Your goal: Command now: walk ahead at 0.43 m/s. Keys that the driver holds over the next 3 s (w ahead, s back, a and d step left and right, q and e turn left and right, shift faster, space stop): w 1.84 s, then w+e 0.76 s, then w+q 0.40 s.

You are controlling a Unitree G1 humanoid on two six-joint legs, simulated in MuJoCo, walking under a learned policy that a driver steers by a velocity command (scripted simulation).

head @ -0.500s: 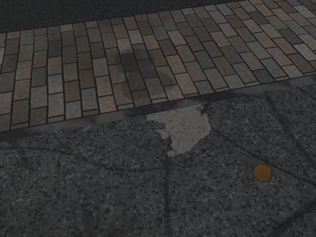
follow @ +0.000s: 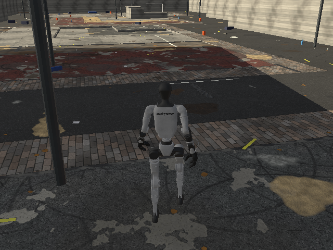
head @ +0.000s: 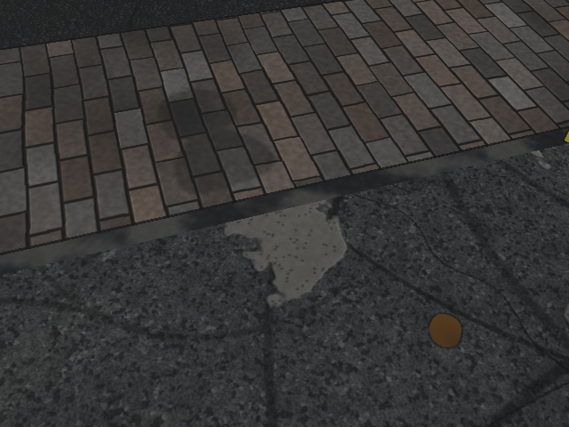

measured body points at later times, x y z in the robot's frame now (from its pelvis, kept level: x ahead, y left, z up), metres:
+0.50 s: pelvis +0.27 -0.06 +0.01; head +0.28 -0.06 +0.45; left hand +0.29 +0.21 -0.13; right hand +0.43 -0.33 -0.10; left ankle +0.43 +0.13 -0.67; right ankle +0.25 -0.14 -0.74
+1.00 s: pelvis +0.56 +0.00 +0.01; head +0.58 +0.01 +0.45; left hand +0.70 +0.27 -0.11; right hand +0.60 -0.27 -0.12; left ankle +0.55 +0.09 -0.74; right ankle +0.65 -0.17 -0.67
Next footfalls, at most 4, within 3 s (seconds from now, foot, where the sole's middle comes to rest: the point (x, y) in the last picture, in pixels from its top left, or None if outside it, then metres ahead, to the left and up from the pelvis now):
0.18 right None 0.29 -0.14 -0.78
0.74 left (232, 386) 0.59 0.09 -0.78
1.26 right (322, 279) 0.88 -0.15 -0.78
1.80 left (238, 198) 1.19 0.08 -0.78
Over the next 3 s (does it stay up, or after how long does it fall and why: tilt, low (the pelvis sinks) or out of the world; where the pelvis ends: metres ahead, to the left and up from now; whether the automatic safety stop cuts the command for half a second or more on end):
stays up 1.70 -0.15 -0.01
